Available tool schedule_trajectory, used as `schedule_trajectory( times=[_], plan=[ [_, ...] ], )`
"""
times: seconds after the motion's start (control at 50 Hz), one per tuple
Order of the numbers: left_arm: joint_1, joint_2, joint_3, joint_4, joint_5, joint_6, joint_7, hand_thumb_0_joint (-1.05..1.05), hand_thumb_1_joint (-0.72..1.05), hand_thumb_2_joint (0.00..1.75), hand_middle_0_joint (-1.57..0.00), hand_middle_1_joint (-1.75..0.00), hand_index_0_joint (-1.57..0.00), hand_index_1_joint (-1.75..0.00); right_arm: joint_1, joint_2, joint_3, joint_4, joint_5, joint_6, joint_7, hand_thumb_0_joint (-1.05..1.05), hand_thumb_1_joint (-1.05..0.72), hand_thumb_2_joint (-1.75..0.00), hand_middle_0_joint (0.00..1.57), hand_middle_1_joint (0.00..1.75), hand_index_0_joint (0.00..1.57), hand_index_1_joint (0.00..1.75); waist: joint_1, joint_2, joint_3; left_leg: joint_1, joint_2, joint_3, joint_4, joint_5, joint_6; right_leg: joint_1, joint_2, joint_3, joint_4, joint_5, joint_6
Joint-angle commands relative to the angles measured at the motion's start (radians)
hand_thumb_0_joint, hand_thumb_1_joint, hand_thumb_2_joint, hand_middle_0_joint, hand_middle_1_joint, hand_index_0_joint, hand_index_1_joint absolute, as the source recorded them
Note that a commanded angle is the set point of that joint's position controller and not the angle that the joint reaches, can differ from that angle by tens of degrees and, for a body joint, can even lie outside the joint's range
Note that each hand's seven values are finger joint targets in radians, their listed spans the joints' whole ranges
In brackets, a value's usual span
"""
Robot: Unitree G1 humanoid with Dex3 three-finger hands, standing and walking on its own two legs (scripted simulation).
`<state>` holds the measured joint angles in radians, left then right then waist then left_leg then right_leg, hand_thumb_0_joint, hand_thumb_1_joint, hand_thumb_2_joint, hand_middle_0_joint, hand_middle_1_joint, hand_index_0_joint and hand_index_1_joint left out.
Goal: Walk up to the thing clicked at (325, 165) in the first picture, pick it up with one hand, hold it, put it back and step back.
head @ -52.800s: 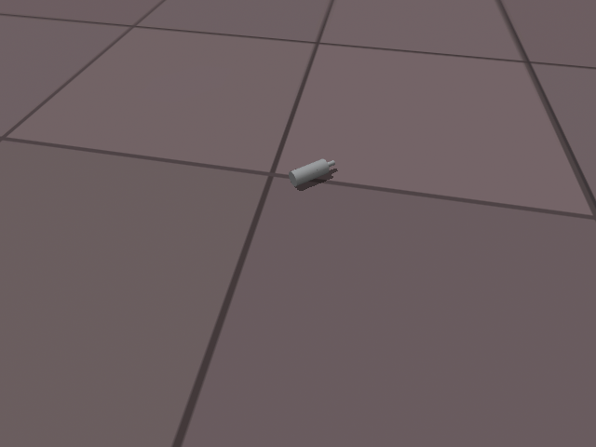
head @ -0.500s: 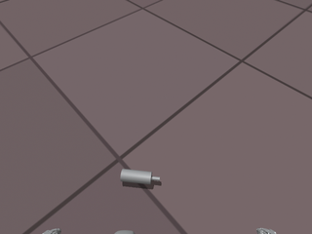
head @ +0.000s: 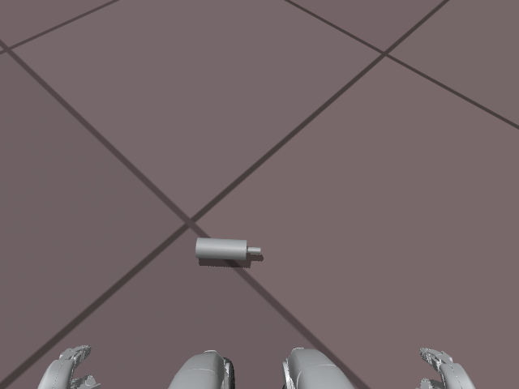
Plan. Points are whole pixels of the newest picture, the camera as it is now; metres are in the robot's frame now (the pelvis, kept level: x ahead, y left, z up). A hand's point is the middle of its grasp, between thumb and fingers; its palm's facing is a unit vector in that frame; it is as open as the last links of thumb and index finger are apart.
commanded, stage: step back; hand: left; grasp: from above
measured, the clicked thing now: (229, 249) +0.55 +0.09 -0.72
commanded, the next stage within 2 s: none
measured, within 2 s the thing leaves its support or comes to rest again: neither
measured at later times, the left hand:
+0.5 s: hand out of the picture +0.00 +0.29 -0.15, palm faces +0.05 -0.92 -0.38, open 7.4 cm
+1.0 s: hand out of the picture -0.22 +0.24 -0.13, palm faces -0.02 -0.91 -0.42, open 7.4 cm
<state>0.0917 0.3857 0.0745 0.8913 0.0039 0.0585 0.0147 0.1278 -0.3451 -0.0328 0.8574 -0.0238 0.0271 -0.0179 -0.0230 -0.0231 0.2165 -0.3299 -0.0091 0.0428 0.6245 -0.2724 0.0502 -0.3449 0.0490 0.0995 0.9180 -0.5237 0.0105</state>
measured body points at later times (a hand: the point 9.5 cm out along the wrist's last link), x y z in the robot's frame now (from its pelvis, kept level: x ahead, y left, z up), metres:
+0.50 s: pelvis -0.13 +0.01 +0.00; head -0.07 +0.03 +0.44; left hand -0.01 +0.33 -0.12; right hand -0.01 -0.30 -0.11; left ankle -0.13 +0.12 -0.73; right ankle -0.06 -0.12 -0.70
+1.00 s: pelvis -0.29 -0.03 +0.00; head -0.25 -0.05 +0.45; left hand -0.22 +0.29 -0.10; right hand -0.19 -0.35 -0.12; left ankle -0.24 +0.12 -0.66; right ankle -0.28 -0.14 -0.73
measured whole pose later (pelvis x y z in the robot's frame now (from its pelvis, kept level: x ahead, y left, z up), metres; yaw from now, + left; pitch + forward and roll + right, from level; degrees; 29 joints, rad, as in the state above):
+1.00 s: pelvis -0.29 -0.03 +0.00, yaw -2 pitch -3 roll +2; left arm 0.24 0.35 0.08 0.85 0.04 0.06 -0.01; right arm 0.17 -0.42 -0.06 0.85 -0.01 0.06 -0.02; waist 0.02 0.03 0.14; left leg -0.53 -0.11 -0.13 1.09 -0.44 -0.01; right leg -0.27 -0.02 0.03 0.65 -0.33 -0.01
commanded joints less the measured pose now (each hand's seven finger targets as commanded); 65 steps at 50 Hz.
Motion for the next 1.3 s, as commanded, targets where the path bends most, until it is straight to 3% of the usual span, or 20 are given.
schedule_trajectory(
  times=[0.0, 0.06, 0.1, 0.18, 0.28, 0.36, 0.4, 0.44, 0.52, 0.76, 0.82, 0.86, 0.88, 0.94, 1.1, 1.16, 1.18, 1.2, 1.22, 1.28],
  plan=[
    [0.089, 0.165, 0.051, -0.060, 0.013, -0.037, 0.007, 0.00, 0.90, 0.90, -0.20, -0.30, -0.20, -0.30, 0.010, -0.293, -0.079, -0.069, 0.010, -0.012, -0.015, 0.00, -0.90, -0.90, 0.20, 0.30, 0.20, 0.30, 0.008, 0.163, -0.315, 0.224, 0.250, -0.273, -0.083, 0.466, 0.165, 0.062, -0.027, -0.072, -0.269, 0.118, -0.027],
    [0.149, 0.225, 0.068, -0.046, 0.037, -0.055, 0.006, 0.00, 0.90, 0.90, -0.20, -0.30, -0.20, -0.30, -0.017, -0.248, -0.063, -0.078, 0.029, -0.006, -0.007, 0.00, -0.90, -0.90, 0.20, 0.30, 0.20, 0.30, 0.030, -0.018, -0.307, -0.067, 0.136, -0.188, 0.049, 0.201, 0.034, 0.273, -0.169, 0.122, -0.469, 0.438, -0.108],
    [0.064, 0.339, 0.089, -0.107, 0.027, -0.057, 0.002, 0.00, 0.90, 0.90, -0.20, -0.30, -0.20, -0.30, -0.064, -0.229, -0.064, -0.076, 0.025, 0.002, -0.017, 0.00, -0.90, -0.90, 0.20, 0.30, 0.20, 0.30, 0.068, -0.243, -0.197, -0.110, -0.083, -0.131, 0.460, -0.368, -0.041, 0.053, -0.461, 0.458, -0.572, 0.638, -0.357],
    [-0.042, 0.222, 0.066, -0.153, 0.023, -0.055, 0.018, 0.00, 0.90, 0.90, -0.20, -0.30, -0.20, -0.30, 0.046, -0.234, -0.059, -0.029, 0.034, -0.004, -0.013, 0.00, -0.90, -0.90, 0.20, 0.30, 0.20, 0.30, 0.008, -0.103, -0.186, -0.124, -0.115, -0.198, 0.584, -0.239, -0.052, 0.095, -0.284, 0.144, -0.487, 0.738, -0.248],
    [0.070, 0.207, 0.060, -0.166, 0.028, -0.046, 0.023, 0.00, 0.90, 0.90, -0.20, -0.30, -0.20, -0.30, 0.025, -0.219, -0.052, -0.054, 0.023, -0.011, -0.017, 0.00, -0.90, -0.90, 0.20, 0.30, 0.20, 0.30, 0.074, -0.145, -0.251, -0.151, -0.068, -0.133, 0.303, -0.283, -0.075, 0.323, -0.287, 0.132, -0.412, 0.852, -0.248],
    [0.039, 0.234, 0.059, -0.190, 0.013, -0.029, 0.014, 0.00, 0.90, 0.90, -0.20, -0.30, -0.20, -0.30, 0.105, -0.205, -0.062, -0.026, 0.009, -0.022, -0.008, 0.00, -0.90, -0.90, 0.20, 0.30, 0.20, 0.30, 0.025, -0.168, -0.295, 0.045, -0.032, -0.047, -0.092, -0.080, -0.045, 0.248, -0.250, 0.100, -0.317, 0.771, -0.193],
    [0.033, 0.194, 0.042, -0.209, 0.003, -0.017, 0.007, 0.00, 0.90, 0.90, -0.20, -0.30, -0.20, -0.30, 0.132, -0.261, -0.082, -0.026, -0.016, -0.032, -0.007, 0.00, -0.90, -0.90, 0.20, 0.30, 0.20, 0.30, 0.004, -0.022, -0.290, 0.193, 0.092, -0.211, -0.244, 0.174, -0.003, 0.049, -0.170, 0.077, -0.220, 0.498, -0.095],
    [-0.041, 0.200, 0.060, -0.209, 0.011, -0.021, 0.027, 0.00, 0.90, 0.90, -0.20, -0.30, -0.20, -0.30, 0.069, -0.420, -0.111, -0.058, -0.010, -0.031, 0.005, 0.00, -0.90, -0.90, 0.20, 0.30, 0.20, 0.30, -0.051, 0.263, -0.234, 0.055, 0.416, -0.597, -0.305, 0.416, 0.235, -0.085, 0.054, 0.060, 0.141, -0.158, -0.031],
    [0.092, 0.194, 0.063, -0.146, -0.001, -0.015, 0.024, 0.00, 0.90, 0.90, -0.20, -0.30, -0.20, -0.30, -0.051, -0.282, -0.073, -0.081, -0.007, -0.036, -0.014, 0.00, -0.90, -0.90, 0.20, 0.30, 0.20, 0.30, 0.051, 0.149, -0.207, 0.137, 0.271, -0.302, -0.208, 0.502, 0.159, -0.175, 0.056, 0.110, 0.361, 0.009, -0.032],
    [0.202, 0.181, 0.069, -0.103, 0.010, -0.021, -0.009, 0.00, 0.90, 0.90, -0.20, -0.30, -0.20, -0.30, -0.018, -0.321, -0.091, -0.121, -0.008, -0.013, -0.009, 0.00, -0.90, -0.90, 0.20, 0.30, 0.20, 0.30, 0.017, 0.244, -0.290, 0.133, 0.265, -0.257, -0.198, 0.188, 0.156, 0.072, -0.031, -0.075, -0.199, 0.065, -0.008],
    [0.281, 0.203, 0.083, -0.058, 0.033, -0.031, -0.016, 0.00, 0.90, 0.90, -0.20, -0.30, -0.20, -0.30, -0.027, -0.287, -0.084, -0.125, 0.009, 0.003, -0.006, 0.00, -0.90, -0.90, 0.20, 0.30, 0.20, 0.30, 0.055, 0.138, -0.283, -0.073, 0.172, -0.195, -0.066, 0.041, 0.043, 0.246, -0.069, -0.017, -0.481, 0.201, -0.066],
    [0.164, 0.392, 0.122, -0.134, 0.042, -0.030, -0.012, 0.00, 0.90, 0.90, -0.20, -0.30, -0.20, -0.30, -0.077, -0.225, -0.076, -0.150, 0.018, 0.003, -0.024, 0.00, -0.90, -0.90, 0.20, 0.30, 0.20, 0.30, 0.104, -0.286, -0.175, -0.209, -0.083, -0.136, 0.382, -0.342, -0.061, -0.049, -0.465, 0.470, -0.661, 0.137, -0.296],
    [0.085, 0.372, 0.112, -0.165, 0.037, -0.038, -0.007, 0.00, 0.90, 0.90, -0.20, -0.30, -0.20, -0.30, -0.070, -0.266, -0.089, -0.136, 0.014, 0.007, -0.027, 0.00, -0.90, -0.90, 0.20, 0.30, 0.20, 0.30, 0.072, -0.233, -0.100, -0.151, -0.046, -0.228, 0.534, -0.313, -0.068, -0.199, -0.492, 0.481, -0.698, 0.120, -0.320],
    [-0.042, 0.234, 0.082, -0.183, 0.041, -0.043, 0.006, 0.00, 0.90, 0.90, -0.20, -0.30, -0.20, -0.30, 0.068, -0.232, -0.074, -0.073, 0.024, -0.005, -0.018, 0.00, -0.90, -0.90, 0.20, 0.30, 0.20, 0.30, -0.020, -0.122, -0.136, -0.135, -0.119, -0.199, 0.577, -0.172, -0.055, -0.062, -0.255, 0.096, -0.525, 0.444, -0.179],
    [0.075, 0.238, 0.072, -0.196, 0.033, -0.030, 0.024, 0.00, 0.90, 0.90, -0.20, -0.30, -0.20, -0.30, 0.088, -0.212, -0.065, -0.075, 0.003, -0.015, -0.016, 0.00, -0.90, -0.90, 0.20, 0.30, 0.20, 0.30, 0.066, -0.191, -0.241, -0.084, -0.024, -0.083, 0.133, -0.250, -0.060, 0.255, -0.320, 0.123, -0.394, 0.712, -0.215],
    [0.030, 0.214, 0.051, -0.211, 0.016, -0.010, 0.014, 0.00, 0.90, 0.90, -0.20, -0.30, -0.20, -0.30, 0.189, -0.221, -0.078, -0.025, -0.002, -0.025, -0.012, 0.00, -0.90, -0.90, 0.20, 0.30, 0.20, 0.30, 0.012, -0.101, -0.273, 0.117, -0.008, -0.053, -0.245, 0.080, -0.027, 0.148, -0.259, 0.065, -0.271, 0.573, -0.132],
    [0.069, 0.176, 0.042, -0.211, 0.014, -0.006, 0.009, 0.00, 0.90, 0.90, -0.20, -0.30, -0.20, -0.30, 0.164, -0.276, -0.093, -0.033, -0.015, -0.028, -0.012, 0.00, -0.90, -0.90, 0.20, 0.30, 0.20, 0.30, 0.037, 0.041, -0.276, 0.205, 0.144, -0.274, -0.267, 0.150, 0.026, -0.014, -0.172, 0.017, -0.176, 0.378, -0.079],
    [0.016, 0.174, 0.044, -0.230, 0.002, -0.011, 0.014, 0.00, 0.90, 0.90, -0.20, -0.30, -0.20, -0.30, 0.094, -0.408, -0.111, -0.061, -0.009, -0.023, -0.002, 0.00, -0.90, -0.90, 0.20, 0.30, 0.20, 0.30, 0.023, 0.263, -0.241, 0.098, 0.369, -0.525, -0.299, 0.268, 0.177, -0.114, 0.004, -0.110, -0.008, -0.013, -0.030],
    [-0.049, 0.216, 0.070, -0.218, 0.018, -0.010, 0.025, 0.00, 0.90, 0.90, -0.20, -0.30, -0.20, -0.30, 0.080, -0.427, -0.117, -0.073, -0.015, -0.027, -0.003, 0.00, -0.90, -0.90, 0.20, 0.30, 0.20, 0.30, -0.031, 0.239, -0.196, -0.065, 0.441, -0.631, -0.328, 0.280, 0.276, -0.065, 0.000, 0.029, 0.207, -0.143, -0.020],
    [0.055, 0.187, 0.065, -0.157, -0.002, 0.002, 0.020, 0.00, 0.90, 0.90, -0.20, -0.30, -0.20, -0.30, -0.027, -0.314, -0.078, -0.078, -0.019, -0.033, -0.020, 0.00, -0.90, -0.90, 0.20, 0.30, 0.20, 0.30, 0.062, 0.105, -0.208, 0.019, 0.287, -0.322, -0.212, 0.441, 0.187, -0.123, 0.043, 0.111, 0.409, -0.003, -0.039]
  ],
)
